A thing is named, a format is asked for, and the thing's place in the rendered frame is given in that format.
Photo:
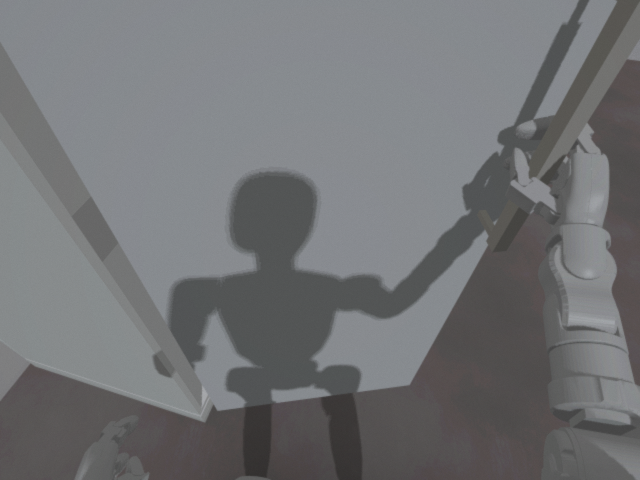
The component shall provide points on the robot right upper arm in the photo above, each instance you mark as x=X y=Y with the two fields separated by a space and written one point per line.
x=577 y=454

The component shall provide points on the robot left hand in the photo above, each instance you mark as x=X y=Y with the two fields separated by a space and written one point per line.
x=101 y=461

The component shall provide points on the fridge door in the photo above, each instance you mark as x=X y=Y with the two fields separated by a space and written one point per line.
x=296 y=183

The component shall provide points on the right robot forearm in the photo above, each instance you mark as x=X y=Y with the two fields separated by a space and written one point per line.
x=592 y=385

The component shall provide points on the robot right hand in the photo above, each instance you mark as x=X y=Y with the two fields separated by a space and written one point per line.
x=581 y=182

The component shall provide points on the handle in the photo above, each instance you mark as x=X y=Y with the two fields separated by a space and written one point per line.
x=610 y=51

